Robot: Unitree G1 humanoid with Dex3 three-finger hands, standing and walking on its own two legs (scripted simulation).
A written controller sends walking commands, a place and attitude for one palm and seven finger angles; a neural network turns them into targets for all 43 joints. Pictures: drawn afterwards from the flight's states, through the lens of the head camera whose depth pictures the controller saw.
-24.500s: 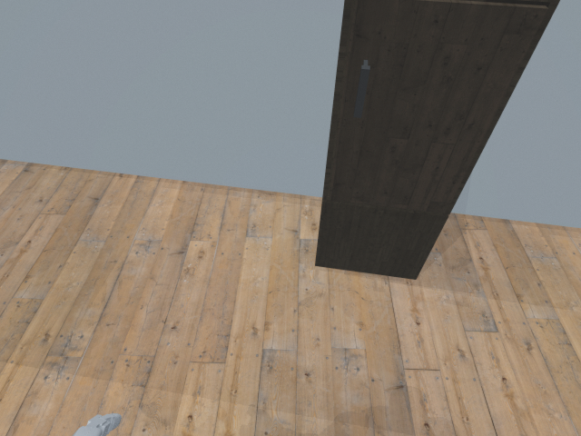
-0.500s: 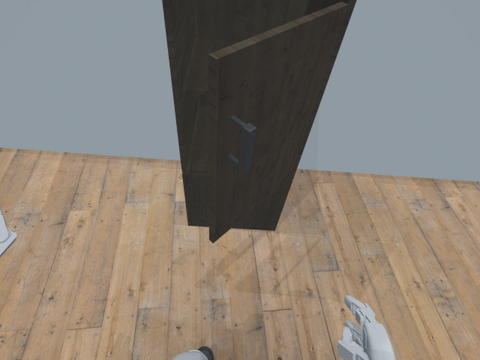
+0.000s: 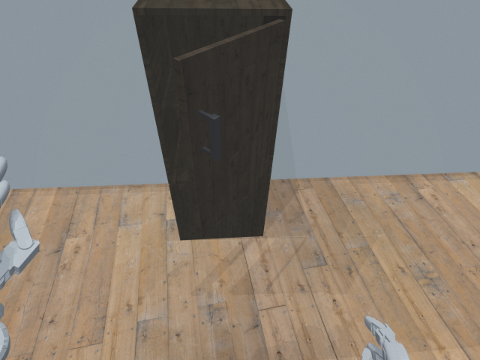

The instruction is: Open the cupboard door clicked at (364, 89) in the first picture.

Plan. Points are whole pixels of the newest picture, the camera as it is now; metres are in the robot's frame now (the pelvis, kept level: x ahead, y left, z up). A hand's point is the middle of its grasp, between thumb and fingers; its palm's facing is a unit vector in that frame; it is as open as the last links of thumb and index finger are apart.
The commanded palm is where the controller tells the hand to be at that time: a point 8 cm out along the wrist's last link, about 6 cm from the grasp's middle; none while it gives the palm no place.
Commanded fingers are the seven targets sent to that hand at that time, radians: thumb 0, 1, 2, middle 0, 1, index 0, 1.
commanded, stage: stop stepping back and stand still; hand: left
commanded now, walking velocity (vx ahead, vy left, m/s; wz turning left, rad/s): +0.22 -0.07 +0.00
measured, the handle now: (209, 135) +0.60 +0.08 +0.07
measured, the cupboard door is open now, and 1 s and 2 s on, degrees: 46 46 46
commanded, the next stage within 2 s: let the arm hang, fingers relaxed in 0.86 s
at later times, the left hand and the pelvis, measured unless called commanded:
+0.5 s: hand (7, 282) +0.17 +0.27 +0.17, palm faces +0.44 -0.79 -0.43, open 7.4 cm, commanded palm +0.10 +0.31 +0.19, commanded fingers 0.00 0.90 0.90 -0.20 -0.30 -0.20 -0.30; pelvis -0.03 +0.01 +0.01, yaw +1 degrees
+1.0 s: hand out of the picture +0.18 +0.30 +0.14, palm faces +0.36 -0.79 -0.50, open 7.4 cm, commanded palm none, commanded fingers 0.00 0.90 0.90 -0.20 -0.30 -0.20 -0.30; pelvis -0.03 +0.03 +0.01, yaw +1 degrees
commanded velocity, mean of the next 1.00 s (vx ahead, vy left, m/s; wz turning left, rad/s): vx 0.07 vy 0.03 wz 0.00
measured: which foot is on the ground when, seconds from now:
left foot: down 0.00-0.10, up 0.12-0.46, down 0.48-1.00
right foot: down 0.00-1.00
